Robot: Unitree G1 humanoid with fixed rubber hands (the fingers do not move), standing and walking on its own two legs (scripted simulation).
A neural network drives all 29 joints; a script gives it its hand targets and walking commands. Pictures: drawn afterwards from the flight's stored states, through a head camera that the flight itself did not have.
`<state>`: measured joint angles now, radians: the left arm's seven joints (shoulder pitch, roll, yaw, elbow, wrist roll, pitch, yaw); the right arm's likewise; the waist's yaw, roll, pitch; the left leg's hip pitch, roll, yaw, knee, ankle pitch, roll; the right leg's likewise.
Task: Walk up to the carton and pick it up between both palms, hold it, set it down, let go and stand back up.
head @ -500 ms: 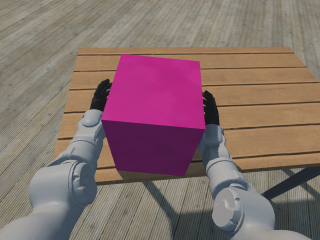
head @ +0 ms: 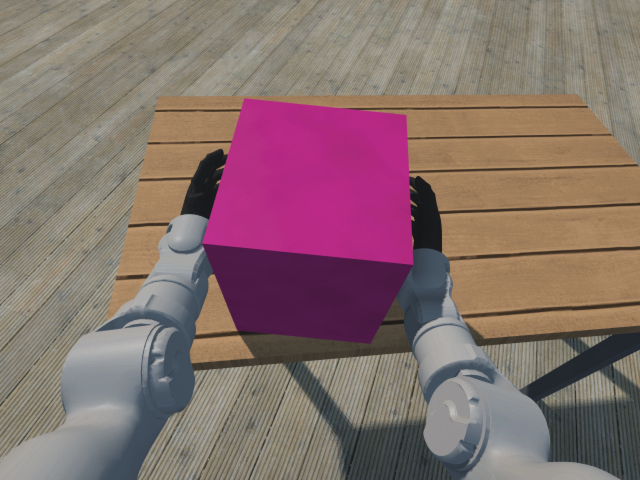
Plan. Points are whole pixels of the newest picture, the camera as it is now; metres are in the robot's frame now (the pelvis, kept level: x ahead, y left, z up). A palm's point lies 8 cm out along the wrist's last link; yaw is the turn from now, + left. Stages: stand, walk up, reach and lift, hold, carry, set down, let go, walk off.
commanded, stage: reach and lift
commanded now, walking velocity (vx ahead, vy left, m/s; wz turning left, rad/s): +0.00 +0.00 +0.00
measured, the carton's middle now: (313, 233) +0.43 +0.01 +0.05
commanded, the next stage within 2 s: none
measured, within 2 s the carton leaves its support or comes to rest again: neither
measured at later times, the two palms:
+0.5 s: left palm (198, 208) +0.42 +0.16 +0.10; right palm (430, 242) +0.39 -0.13 +0.08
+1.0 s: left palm (189, 182) +0.41 +0.15 +0.16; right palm (453, 217) +0.38 -0.14 +0.14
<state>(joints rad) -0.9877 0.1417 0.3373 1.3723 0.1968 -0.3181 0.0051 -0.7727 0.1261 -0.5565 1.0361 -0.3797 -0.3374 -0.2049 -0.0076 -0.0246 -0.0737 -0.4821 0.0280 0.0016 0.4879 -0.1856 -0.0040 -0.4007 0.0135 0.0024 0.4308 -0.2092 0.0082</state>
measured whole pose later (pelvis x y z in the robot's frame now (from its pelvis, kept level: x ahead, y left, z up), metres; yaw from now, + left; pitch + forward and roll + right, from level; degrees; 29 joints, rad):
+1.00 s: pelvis -0.02 +0.00 +0.00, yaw +0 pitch +4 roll -1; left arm -0.99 0.14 0.12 1.22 0.03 0.00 0.08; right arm -0.78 0.05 -0.35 0.94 -0.04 -0.03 -0.20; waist -0.01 -0.02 -0.15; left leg -0.37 0.03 0.00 0.48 -0.17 0.00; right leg -0.30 0.01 0.00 0.43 -0.20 0.01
